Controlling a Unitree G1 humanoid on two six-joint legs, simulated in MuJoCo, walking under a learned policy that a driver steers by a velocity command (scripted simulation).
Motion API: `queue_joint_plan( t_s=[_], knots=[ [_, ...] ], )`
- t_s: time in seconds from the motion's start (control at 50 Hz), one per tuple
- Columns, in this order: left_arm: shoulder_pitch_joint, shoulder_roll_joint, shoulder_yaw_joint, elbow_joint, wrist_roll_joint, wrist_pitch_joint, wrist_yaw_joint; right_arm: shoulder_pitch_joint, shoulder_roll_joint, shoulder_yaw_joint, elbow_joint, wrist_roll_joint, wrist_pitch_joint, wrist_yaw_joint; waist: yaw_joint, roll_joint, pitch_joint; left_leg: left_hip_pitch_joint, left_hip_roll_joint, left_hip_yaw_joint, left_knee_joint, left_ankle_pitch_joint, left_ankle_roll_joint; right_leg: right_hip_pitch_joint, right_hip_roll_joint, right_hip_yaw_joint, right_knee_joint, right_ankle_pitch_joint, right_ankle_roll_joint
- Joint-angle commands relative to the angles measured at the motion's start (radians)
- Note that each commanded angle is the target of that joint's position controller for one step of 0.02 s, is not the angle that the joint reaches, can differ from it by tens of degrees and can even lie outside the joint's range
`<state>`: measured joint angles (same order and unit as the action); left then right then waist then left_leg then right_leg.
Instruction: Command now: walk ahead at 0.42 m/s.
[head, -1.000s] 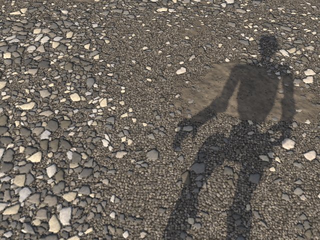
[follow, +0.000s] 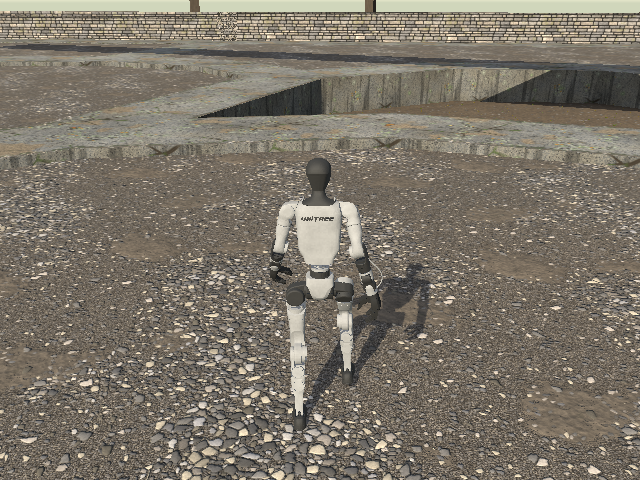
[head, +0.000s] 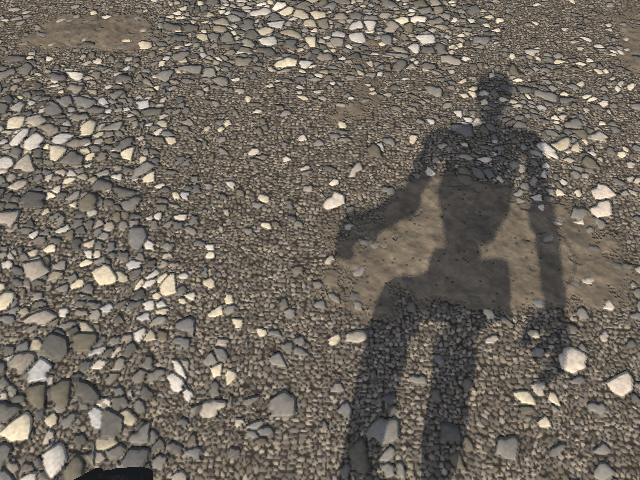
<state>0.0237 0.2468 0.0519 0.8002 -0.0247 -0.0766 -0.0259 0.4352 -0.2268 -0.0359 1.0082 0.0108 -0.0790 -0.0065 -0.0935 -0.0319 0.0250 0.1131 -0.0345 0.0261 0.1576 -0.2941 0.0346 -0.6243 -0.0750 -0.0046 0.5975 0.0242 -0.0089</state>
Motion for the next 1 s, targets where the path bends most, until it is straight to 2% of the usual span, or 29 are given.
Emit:
queue_joint_plan(
  t_s=[0.02, 0.06, 0.08, 0.1, 0.12, 0.14, 0.16, 0.18, 0.2, 0.22, 0.26, 0.3, 0.36, 0.44, 0.54, 0.6, 0.62, 0.64, 0.66, 0.68, 0.7, 0.72, 0.74, 0.76, 0.8, 0.88, 0.94, 0.96, 1.0],
  knots=[
    [-0.138, 0.07, 0.008, -0.101, 0.0, -0.023, -0.015, 0.017, -0.173, -0.038, -0.024, 0.007, 0.0, -0.009, 0.033, 0.113, 0.119, -0.078, 0.279, -0.095, -0.018, 0.414, 0.131, 0.011, 0.021, -0.003, -0.073, 0.01, -0.033],
    [-0.048, 0.112, 0.027, -0.08, 0.011, -0.03, -0.018, -0.007, -0.196, -0.046, -0.03, -0.001, 0.012, -0.013, 0.094, 0.146, 0.031, -0.035, 0.271, -0.077, 0.126, 0.744, 0.095, 0.164, 0.072, -0.028, -0.083, -0.021, -0.063],
    [0.091, 0.144, 0.046, -0.035, 0.016, -0.031, -0.014, -0.029, -0.195, -0.046, -0.038, -0.004, 0.021, -0.014, 0.166, 0.152, -0.059, -0.049, 0.234, -0.053, 0.283, 0.89, 0.066, 0.336, 0.107, -0.049, -0.094, 0.011, -0.088],
    [0.228, 0.182, 0.061, 0.007, 0.024, -0.03, -0.006, -0.026, -0.179, -0.038, -0.048, -0.008, 0.024, -0.014, 0.224, 0.131, -0.155, -0.156, 0.18, -0.03, 0.479, 0.826, 0.024, 0.564, 0.065, -0.019, -0.095, 0.16, -0.118],
    [0.348, 0.268, 0.074, 0.028, 0.054, -0.026, 0.005, 0.046, -0.106, -0.014, -0.07, -0.034, 0.018, -0.012, 0.206, -0.078, -0.318, -0.458, 0.069, -0.01, 0.832, 0.332, -0.024, 0.929, -0.189, 0.258, -0.015, 0.461, -0.216],
    [0.356, 0.246, 0.06, 0.035, 0.047, -0.017, -0.002, 0.191, -0.019, 0.012, -0.023, -0.002, 0.007, -0.005, 0.161, -0.262, -0.516, -0.632, -0.068, -0.124, 1.152, -0.386, -0.059, 1.086, -0.399, 0.619, -0.131, 0.514, -0.379],
    [0.293, 0.186, 0.046, 0.019, 0.029, -0.009, -0.005, 0.124, -0.144, -0.024, -0.022, 0.023, 0.001, -0.002, 0.178, -0.118, -0.428, -0.649, -0.004, -0.209, 1.218, -0.347, -0.051, 0.91, -0.345, 0.529, -0.189, 0.387, -0.331],
    [0.19, 0.143, 0.03, 0.004, 0.023, -0.007, 0.001, 0.006, -0.163, -0.032, -0.063, 0.04, 0.005, -0.008, 0.152, -0.082, -0.253, -0.706, 0.048, -0.144, 1.194, -0.294, -0.046, 0.753, -0.301, 0.363, -0.214, 0.328, -0.281],
    [0.125, 0.11, 0.018, 0.007, 0.027, -0.013, 0.0, -0.045, -0.144, -0.032, -0.071, 0.029, 0.016, -0.019, 0.12, -0.001, -0.163, -0.678, 0.091, -0.123, 1.127, -0.232, -0.052, 0.595, -0.25, 0.259, -0.259, 0.315, -0.246],
    [0.082, 0.084, 0.011, 0.01, 0.035, -0.02, 0.001, -0.043, -0.138, -0.041, -0.07, 0.015, 0.036, -0.03, 0.088, -0.014, -0.13, -0.619, 0.124, -0.124, 1.065, -0.185, -0.053, 0.486, -0.216, 0.183, -0.292, 0.283, -0.22],
    [0.039, 0.091, 0.014, 0.023, 0.059, -0.027, 0.0, -0.006, -0.105, -0.045, -0.075, 0.009, 0.075, -0.038, 0.046, -0.062, -0.099, -0.503, 0.126, -0.1, 1.039, -0.128, -0.058, 0.325, -0.188, 0.095, -0.355, 0.235, -0.222],
    [0.027, 0.114, 0.018, 0.032, 0.062, -0.026, 0.013, -0.023, -0.101, -0.053, -0.108, 0.005, 0.095, -0.045, 0.032, -0.064, -0.079, -0.528, 0.128, -0.09, 0.989, -0.095, -0.067, 0.288, -0.199, 0.049, -0.39, 0.192, -0.249],
    [0.04, 0.144, 0.028, 0.043, 0.051, -0.009, 0.044, -0.105, -0.12, -0.062, -0.165, -0.001, 0.109, -0.043, 0.05, -0.055, -0.073, -0.599, 0.155, -0.09, 0.873, 0.007, -0.075, 0.339, -0.217, 0.018, -0.423, 0.03, -0.253],
    [0.042, 0.176, 0.038, 0.045, 0.04, 0.023, 0.07, -0.203, -0.116, -0.061, -0.222, 0.001, 0.11, -0.023, 0.079, -0.041, -0.059, -0.603, 0.156, -0.05, 0.727, 0.059, -0.078, 0.393, -0.224, -0.031, -0.433, -0.072, -0.24],
    [0.085, 0.211, 0.051, 0.047, 0.025, 0.065, 0.069, -0.284, -0.125, -0.065, -0.286, 0.005, 0.114, 0.006, 0.11, -0.045, -0.062, -0.587, 0.122, 0.013, 0.583, -0.031, -0.061, 0.522, -0.264, -0.055, -0.344, -0.009, -0.221],
    [0.077, 0.217, 0.058, 0.042, 0.002, 0.084, 0.069, -0.246, -0.129, -0.071, -0.297, 0.006, 0.114, 0.023, 0.07, -0.057, -0.084, -0.468, 0.078, 0.058, 0.369, 0.066, -0.013, 0.547, -0.252, -0.095, -0.208, 0.065, -0.149],
    [0.127, 0.196, 0.055, 0.061, 0.0, 0.086, 0.066, -0.212, -0.164, -0.084, -0.292, 0.0, 0.111, 0.017, 0.061, -0.019, -0.098, -0.371, 0.065, 0.026, 0.266, 0.204, 0.022, 0.511, -0.208, -0.13, -0.114, 0.019, -0.087],
    [0.137, 0.15, 0.043, 0.049, 0.027, 0.082, 0.058, -0.158, -0.27, -0.115, -0.291, -0.003, 0.11, -0.001, 0.066, 0.167, -0.128, -0.202, 0.199, -0.178, 0.221, 0.554, 0.087, 0.341, -0.113, -0.211, 0.131, -0.149, -0.002],
    [0.063, 0.105, 0.029, -0.02, 0.055, 0.072, 0.054, -0.15, -0.372, -0.133, -0.305, -0.026, 0.107, -0.01, 0.073, 0.394, -0.131, -0.066, 0.421, -0.52, 0.223, 0.829, 0.296, 0.004, 0.062, -0.194, 0.382, -0.661, 0.083],
    [-0.007, 0.148, 0.04, -0.023, 0.05, 0.066, 0.049, -0.126, -0.297, -0.113, -0.313, -0.037, 0.087, -0.002, 0.02, 0.211, -0.209, -0.051, 0.415, -0.499, 0.224, 0.827, 0.344, -0.037, 0.065, -0.006, 0.557, -0.719, 0.076],
    [-0.005, 0.156, 0.045, -0.025, 0.021, 0.066, 0.045, -0.162, -0.282, -0.107, -0.318, -0.032, 0.069, -0.001, 0.046, 0.17, -0.194, -0.065, 0.367, -0.406, 0.224, 0.791, 0.301, -0.064, 0.053, 0.032, 0.595, -0.641, 0.058],
    [0.02, 0.151, 0.046, -0.004, 0.013, 0.068, 0.052, -0.222, -0.267, -0.107, -0.33, -0.014, 0.06, -0.006, 0.076, 0.123, -0.173, -0.089, 0.313, -0.346, 0.228, 0.709, 0.245, -0.075, 0.037, 0.049, 0.575, -0.56, 0.051],
    [0.021, 0.17, 0.052, 0.001, 0.023, 0.071, 0.061, -0.266, -0.237, -0.097, -0.341, 0.005, 0.063, -0.011, 0.089, 0.117, -0.152, -0.118, 0.296, -0.327, 0.219, 0.658, 0.213, -0.078, 0.027, 0.06, 0.539, -0.503, 0.053],
    [0.025, 0.172, 0.055, 0.003, 0.028, 0.072, 0.064, -0.284, -0.225, -0.09, -0.348, 0.005, 0.067, -0.017, 0.104, 0.132, -0.151, -0.172, 0.276, -0.307, 0.212, 0.657, 0.206, -0.025, 0.034, 0.058, 0.536, -0.461, 0.057],
    [0.043, 0.156, 0.053, 0.005, 0.023, 0.072, 0.064, -0.281, -0.229, -0.09, -0.356, -0.004, 0.073, -0.023, 0.114, 0.139, -0.16, -0.193, 0.253, -0.298, 0.205, 0.644, 0.209, 0.015, 0.058, 0.055, 0.482, -0.408, 0.067],
    [0.011, 0.131, 0.042, -0.005, 0.021, 0.07, 0.062, -0.266, -0.253, -0.097, -0.361, 0.001, 0.083, -0.034, 0.091, 0.157, -0.148, -0.204, 0.238, -0.331, 0.21, 0.538, 0.204, 0.067, 0.078, 0.069, 0.278, -0.368, 0.089],
    [0.026, 0.14, 0.042, 0.004, 0.017, 0.071, 0.053, -0.289, -0.252, -0.093, -0.371, -0.007, 0.092, -0.034, 0.085, 0.184, -0.145, -0.262, 0.232, -0.349, 0.212, 0.458, 0.199, 0.159, 0.083, 0.062, 0.187, -0.353, 0.091],
    [0.036, 0.143, 0.042, 0.006, 0.014, 0.069, 0.048, -0.283, -0.243, -0.09, -0.368, -0.006, 0.094, -0.032, 0.079, 0.186, -0.155, -0.279, 0.226, -0.356, 0.201, 0.34, 0.195, 0.193, 0.082, 0.053, 0.155, -0.35, 0.086],
    [0.021, 0.145, 0.041, -0.001, 0.008, 0.059, 0.034, -0.27, -0.225, -0.079, -0.359, -0.003, 0.095, -0.026, 0.062, 0.204, -0.124, -0.331, 0.209, -0.392, 0.171, 0.005, 0.185, 0.242, 0.085, 0.029, 0.082, -0.356, 0.063]
  ],
)
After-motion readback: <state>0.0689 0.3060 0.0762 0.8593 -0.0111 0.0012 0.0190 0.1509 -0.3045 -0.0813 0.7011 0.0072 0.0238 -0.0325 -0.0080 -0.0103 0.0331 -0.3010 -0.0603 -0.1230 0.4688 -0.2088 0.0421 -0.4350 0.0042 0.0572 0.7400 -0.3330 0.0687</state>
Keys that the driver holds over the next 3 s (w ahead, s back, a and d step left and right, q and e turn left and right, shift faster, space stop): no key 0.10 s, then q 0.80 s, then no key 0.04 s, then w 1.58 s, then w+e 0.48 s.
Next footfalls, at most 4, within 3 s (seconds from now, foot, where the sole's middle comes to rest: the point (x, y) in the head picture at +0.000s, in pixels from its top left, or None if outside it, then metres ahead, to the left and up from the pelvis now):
0.10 right None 0.26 -0.13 -0.78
0.62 left None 0.23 0.11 -0.78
1.08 right None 0.33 -0.10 -0.78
1.52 left None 0.44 0.27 -0.78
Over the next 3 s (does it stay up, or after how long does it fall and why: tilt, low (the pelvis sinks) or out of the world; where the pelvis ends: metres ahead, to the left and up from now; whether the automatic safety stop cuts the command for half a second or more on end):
stays up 1.07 0.49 0.00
